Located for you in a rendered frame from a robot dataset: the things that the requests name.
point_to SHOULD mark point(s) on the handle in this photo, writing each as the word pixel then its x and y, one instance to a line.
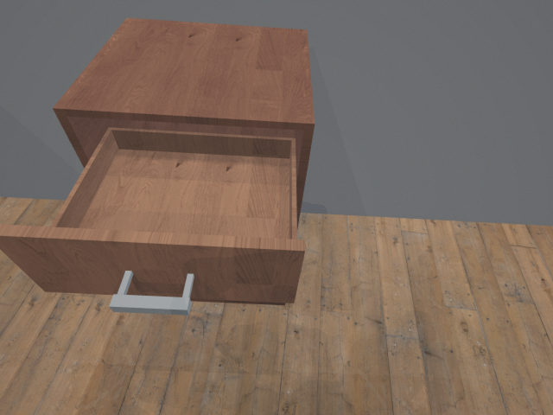
pixel 121 302

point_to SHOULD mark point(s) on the cabinet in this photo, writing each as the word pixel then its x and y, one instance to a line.
pixel 196 77

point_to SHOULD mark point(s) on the drawer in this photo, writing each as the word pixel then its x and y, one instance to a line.
pixel 165 204

